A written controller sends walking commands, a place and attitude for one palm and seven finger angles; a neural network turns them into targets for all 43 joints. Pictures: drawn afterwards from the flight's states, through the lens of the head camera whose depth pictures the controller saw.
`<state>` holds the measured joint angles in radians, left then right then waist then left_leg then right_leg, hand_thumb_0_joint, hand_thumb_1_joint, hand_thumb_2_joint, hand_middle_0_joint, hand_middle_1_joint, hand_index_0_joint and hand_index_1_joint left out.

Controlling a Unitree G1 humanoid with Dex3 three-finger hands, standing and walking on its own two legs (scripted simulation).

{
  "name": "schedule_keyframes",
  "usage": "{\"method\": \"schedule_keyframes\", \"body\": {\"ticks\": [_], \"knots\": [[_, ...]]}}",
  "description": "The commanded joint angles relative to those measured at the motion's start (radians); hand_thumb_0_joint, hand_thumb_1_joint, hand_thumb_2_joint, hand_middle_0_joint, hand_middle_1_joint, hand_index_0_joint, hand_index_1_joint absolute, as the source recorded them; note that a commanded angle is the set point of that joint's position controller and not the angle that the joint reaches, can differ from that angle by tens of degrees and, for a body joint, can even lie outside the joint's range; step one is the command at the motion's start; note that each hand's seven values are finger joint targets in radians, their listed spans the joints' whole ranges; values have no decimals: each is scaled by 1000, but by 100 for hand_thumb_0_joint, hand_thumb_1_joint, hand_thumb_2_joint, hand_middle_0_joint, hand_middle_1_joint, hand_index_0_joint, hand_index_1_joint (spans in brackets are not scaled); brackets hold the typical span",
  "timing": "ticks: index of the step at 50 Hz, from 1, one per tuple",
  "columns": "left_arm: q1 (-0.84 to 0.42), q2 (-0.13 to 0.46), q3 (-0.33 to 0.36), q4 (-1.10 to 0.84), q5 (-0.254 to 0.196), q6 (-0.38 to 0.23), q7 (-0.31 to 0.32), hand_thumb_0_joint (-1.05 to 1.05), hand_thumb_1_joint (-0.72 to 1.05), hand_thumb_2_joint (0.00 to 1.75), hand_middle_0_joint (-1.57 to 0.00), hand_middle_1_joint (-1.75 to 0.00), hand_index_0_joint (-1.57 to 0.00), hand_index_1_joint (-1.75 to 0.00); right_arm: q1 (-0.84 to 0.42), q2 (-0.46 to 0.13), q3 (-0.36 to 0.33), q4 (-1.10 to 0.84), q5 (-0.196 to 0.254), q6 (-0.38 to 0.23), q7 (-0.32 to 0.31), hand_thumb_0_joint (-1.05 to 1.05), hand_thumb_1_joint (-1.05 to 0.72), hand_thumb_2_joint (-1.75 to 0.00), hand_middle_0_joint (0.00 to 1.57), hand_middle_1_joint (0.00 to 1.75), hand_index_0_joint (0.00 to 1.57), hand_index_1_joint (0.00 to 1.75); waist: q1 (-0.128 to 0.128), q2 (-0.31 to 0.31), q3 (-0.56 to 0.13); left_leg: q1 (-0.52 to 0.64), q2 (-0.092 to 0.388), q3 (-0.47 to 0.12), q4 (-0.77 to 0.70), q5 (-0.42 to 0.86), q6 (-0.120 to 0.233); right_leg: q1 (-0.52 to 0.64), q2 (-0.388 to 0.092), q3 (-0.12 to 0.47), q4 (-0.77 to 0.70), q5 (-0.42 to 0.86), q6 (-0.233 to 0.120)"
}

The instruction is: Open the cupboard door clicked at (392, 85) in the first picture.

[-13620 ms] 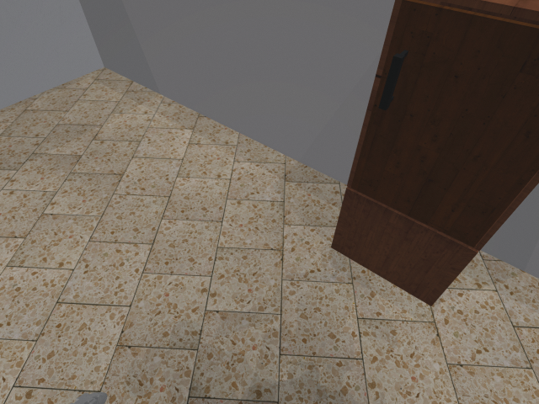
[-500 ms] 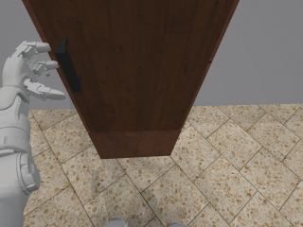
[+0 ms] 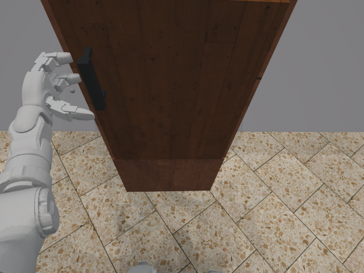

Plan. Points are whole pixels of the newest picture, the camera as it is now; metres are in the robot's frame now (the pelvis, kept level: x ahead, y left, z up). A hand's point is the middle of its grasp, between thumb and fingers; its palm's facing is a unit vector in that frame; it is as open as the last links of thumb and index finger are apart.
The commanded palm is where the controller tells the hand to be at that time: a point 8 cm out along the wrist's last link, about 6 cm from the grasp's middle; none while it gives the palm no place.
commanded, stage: slide the fingers in behind the handle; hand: left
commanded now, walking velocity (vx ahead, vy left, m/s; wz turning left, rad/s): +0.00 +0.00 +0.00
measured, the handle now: (95, 80) +0.51 +0.19 +0.12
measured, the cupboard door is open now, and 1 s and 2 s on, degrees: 0 0 0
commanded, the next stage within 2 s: move the hooked fingers beside the handle in 1.10 s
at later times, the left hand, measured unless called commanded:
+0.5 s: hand (76, 93) +0.46 +0.22 +0.12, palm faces +0.11 -0.99 -0.01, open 14.8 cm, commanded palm +0.44 +0.21 +0.12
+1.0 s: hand (80, 94) +0.46 +0.21 +0.12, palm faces +0.14 -0.99 -0.03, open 15.2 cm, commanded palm +0.44 +0.19 +0.12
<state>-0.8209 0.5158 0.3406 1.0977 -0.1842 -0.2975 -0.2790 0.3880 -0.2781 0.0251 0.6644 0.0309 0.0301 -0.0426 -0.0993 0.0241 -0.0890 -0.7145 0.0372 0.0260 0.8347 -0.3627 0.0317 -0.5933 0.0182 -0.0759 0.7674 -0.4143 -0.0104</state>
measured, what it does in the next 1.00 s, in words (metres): stands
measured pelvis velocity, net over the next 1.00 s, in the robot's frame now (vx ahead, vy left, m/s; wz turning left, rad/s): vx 0.00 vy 0.00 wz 0.07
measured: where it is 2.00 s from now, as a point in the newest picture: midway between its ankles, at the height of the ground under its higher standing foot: outside the picture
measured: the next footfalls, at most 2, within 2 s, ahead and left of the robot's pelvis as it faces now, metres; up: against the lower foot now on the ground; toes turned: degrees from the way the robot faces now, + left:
none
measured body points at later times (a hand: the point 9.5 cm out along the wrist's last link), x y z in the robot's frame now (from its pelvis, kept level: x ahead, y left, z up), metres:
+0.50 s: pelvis +0.00 +0.00 +0.00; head +0.08 +0.01 +0.44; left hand +0.45 +0.27 +0.12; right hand +0.06 -0.26 -0.12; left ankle +0.02 +0.10 -0.70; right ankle -0.03 -0.12 -0.70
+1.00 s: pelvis +0.00 +0.00 +0.00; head +0.07 +0.02 +0.44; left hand +0.45 +0.26 +0.12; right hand +0.07 -0.25 -0.13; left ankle +0.02 +0.10 -0.70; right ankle -0.03 -0.12 -0.70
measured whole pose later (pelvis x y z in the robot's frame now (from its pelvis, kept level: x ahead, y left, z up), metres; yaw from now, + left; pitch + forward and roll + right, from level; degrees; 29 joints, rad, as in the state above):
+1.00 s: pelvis +0.00 +0.00 +0.00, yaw +4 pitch +13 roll -3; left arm -0.89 0.37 0.11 1.08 -0.23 -0.32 -0.08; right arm 0.35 -0.27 0.01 0.74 0.02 -0.07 0.00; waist -0.03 0.03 -0.08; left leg -0.74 -0.01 -0.03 0.86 -0.36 0.03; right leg -0.59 -0.02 -0.13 0.80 -0.44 -0.01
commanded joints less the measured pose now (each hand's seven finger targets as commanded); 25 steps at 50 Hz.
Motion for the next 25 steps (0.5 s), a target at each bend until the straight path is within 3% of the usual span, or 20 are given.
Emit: {"method": "schedule_keyframes", "body": {"ticks": [1, 4, 6, 11, 12, 13, 15, 17, 19, 20, 23, 24, 25], "knots": [[-512, 114, -51, -250, -2, -78, -37, 0, -50, 30, -30, -120, -30, -120, 98, -170, -68, -58, 1, -25, -8, 0, -90, -90, 20, 30, 20, 30, -56, 120, -378, 494, -2, -100, -71, 356, -2, -88, 43, 29, -89, 302, -13], [-532, 38, -109, -305, -6, -89, -27, 0, -50, 30, -30, -120, -30, -120, 95, -162, -68, -59, -1, -34, -3, 0, -90, -90, 20, 30, 20, 30, -65, 148, -403, 541, -3, -109, -66, 399, -5, -100, 43, 21, -84, 309, -16], [-528, 34, -109, -283, -6, -83, -20, 0, -50, 30, -30, -120, -30, -120, 92, -165, -71, -49, 0, -35, 0, 0, -90, -90, 20, 30, 20, 30, -67, 115, -390, 530, -1, -108, -68, 380, -6, -102, 44, 23, -87, 309, -13], [-529, 20, -116, -296, -6, -88, -12, 0, -50, 30, -30, -120, -30, -120, 83, -162, -71, -42, 0, -41, 1, 0, -90, -90, 20, 30, 20, 30, -60, 108, -398, 534, -5, -110, -64, 399, -6, -87, 42, 22, -83, 330, -15], [-529, -24, -152, -298, -9, -86, -15, 0, -50, 30, -30, -120, -30, -120, 77, -158, -70, -45, 1, -43, 3, 0, -90, -90, 20, 30, 20, 30, -69, 105, -389, 534, -6, -105, -67, 387, -4, -91, 42, 22, -88, 327, -13], [-531, -30, -155, -294, -11, -84, -15, 0, -50, 30, -30, -120, -30, -120, 76, -159, -71, -43, 2, -45, 3, 0, -90, -90, 20, 30, 20, 30, -71, 97, -377, 527, -6, -106, -68, 368, -4, -98, 41, 22, -91, 316, -13], [-531, -10, -143, -291, -8, -89, -8, 0, -50, 30, -30, -120, -30, -120, 72, -161, -71, -40, 2, -47, 1, 0, -90, -90, 20, 30, 20, 30, -65, 105, -379, 525, -9, -106, -64, 379, -4, -92, 41, 24, -86, 325, -15], [-562, -81, -202, -295, -7, -88, -7, 0, -50, 30, -30, -120, -30, -120, 66, -154, -69, -36, 2, -52, 3, 0, -90, -90, 20, 30, 20, 30, -78, 115, -360, 534, -7, -118, -71, 352, -8, -125, 39, 18, -88, 289, -15], [-567, -81, -198, -297, -6, -93, 5, 0, -50, 30, -30, -120, -30, -120, 75, -157, -71, -32, -1, -58, 3, 0, -90, -90, 20, 30, 20, 30, -74, 116, -374, 545, -8, -126, -66, 374, -8, -122, 38, 16, -82, 288, -20], [-582, -105, -221, -312, -4, -92, 8, 0, -50, 30, -30, -120, -30, -120, 71, -156, -71, -30, -2, -61, 7, 0, -90, -90, 20, 30, 20, 30, -80, 139, -401, 569, -7, -127, -63, 390, -10, -134, 37, 17, -78, 299, -17], [-612, -169, -270, -310, -3, -87, 17, 0, -50, 30, -30, -120, -30, -120, 75, -153, -76, -17, -4, -69, 12, 0, -90, -90, 20, 30, 20, 30, -94, 120, -387, 581, -4, -138, -65, 370, -14, -160, 38, 11, -80, 277, -17], [-604, -174, -272, -309, -4, -88, 20, 0, -50, 30, -30, -120, -30, -120, 80, -154, -76, -16, -4, -73, 12, 0, -90, -90, 20, 30, 20, 30, -95, 99, -395, 580, -6, -141, -60, 391, -11, -151, 38, 9, -78, 288, -18], [-615, -161, -263, -317, -2, -90, 25, 0, -50, 30, -30, -120, -30, -120, 80, -157, -78, -9, -5, -74, 14, 0, -90, -90, 20, 30, 20, 30, -90, 117, -415, 591, -4, -144, -60, 403, -15, -153, 36, 11, -73, 290, -18]]}}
